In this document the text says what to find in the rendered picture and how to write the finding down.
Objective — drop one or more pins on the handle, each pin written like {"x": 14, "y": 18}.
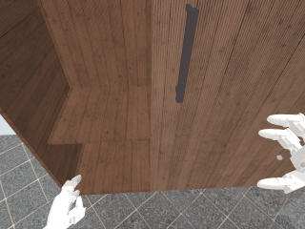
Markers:
{"x": 186, "y": 54}

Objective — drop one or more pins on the right robot hand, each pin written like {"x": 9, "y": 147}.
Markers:
{"x": 289, "y": 140}

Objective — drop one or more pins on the left robot hand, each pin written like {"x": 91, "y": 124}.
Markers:
{"x": 60, "y": 211}

